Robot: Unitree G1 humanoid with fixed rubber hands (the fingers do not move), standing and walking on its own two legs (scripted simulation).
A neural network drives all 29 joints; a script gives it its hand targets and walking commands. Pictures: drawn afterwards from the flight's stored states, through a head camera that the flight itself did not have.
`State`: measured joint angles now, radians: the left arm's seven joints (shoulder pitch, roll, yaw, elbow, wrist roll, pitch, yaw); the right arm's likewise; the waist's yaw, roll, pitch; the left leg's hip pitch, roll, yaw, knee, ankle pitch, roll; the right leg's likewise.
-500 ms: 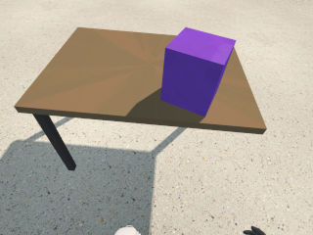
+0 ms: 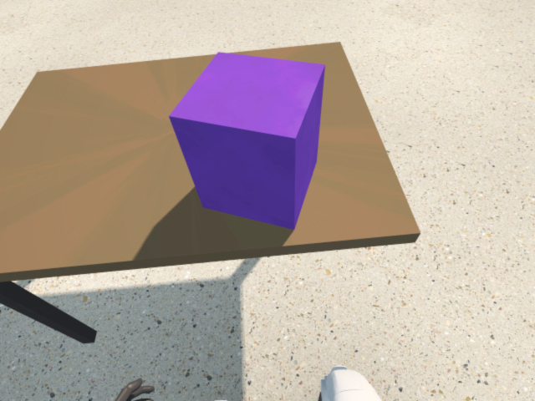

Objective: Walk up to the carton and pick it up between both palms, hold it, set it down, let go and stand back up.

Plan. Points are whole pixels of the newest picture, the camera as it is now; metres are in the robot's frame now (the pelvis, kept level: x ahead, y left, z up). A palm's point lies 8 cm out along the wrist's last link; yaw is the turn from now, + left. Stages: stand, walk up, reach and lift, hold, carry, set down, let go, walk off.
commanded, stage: walk up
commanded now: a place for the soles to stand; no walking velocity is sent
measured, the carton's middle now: (257, 143) +0.58 +0.00 +0.02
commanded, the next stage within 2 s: reach and lift in 1.50 s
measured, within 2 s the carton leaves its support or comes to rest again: neither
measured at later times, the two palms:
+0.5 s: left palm out of the picture +0.08 +0.28 -0.11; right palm (460, 396) +0.13 -0.25 -0.08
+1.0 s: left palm out of the picture +0.07 +0.26 -0.08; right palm out of the picture +0.07 -0.25 -0.09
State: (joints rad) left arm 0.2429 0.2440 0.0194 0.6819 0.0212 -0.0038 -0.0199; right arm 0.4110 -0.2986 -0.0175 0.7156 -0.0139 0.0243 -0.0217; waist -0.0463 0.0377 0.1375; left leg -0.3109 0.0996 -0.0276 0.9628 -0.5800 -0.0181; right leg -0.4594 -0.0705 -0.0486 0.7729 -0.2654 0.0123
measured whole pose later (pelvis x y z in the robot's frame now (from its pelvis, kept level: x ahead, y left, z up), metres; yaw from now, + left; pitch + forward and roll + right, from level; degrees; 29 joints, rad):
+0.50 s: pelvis +0.01 +0.01 +0.01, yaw +4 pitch -2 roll -1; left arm 0.27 0.29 0.03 0.71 0.00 0.05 0.04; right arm 0.23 -0.26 -0.02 0.65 -0.02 0.04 0.00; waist -0.02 -0.04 0.11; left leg -0.34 0.00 0.05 0.72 -0.35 0.04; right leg -0.42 -0.01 0.00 0.99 -0.57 0.01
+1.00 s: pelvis +0.00 +0.01 +0.03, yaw +0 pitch -1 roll +0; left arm 0.34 0.24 0.02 0.69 0.01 0.00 0.00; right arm 0.29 -0.26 -0.01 0.78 -0.01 0.03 0.03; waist -0.01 0.00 0.04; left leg -0.26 0.00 0.10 0.56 -0.27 0.04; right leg -0.25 -0.01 0.03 0.58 -0.31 0.01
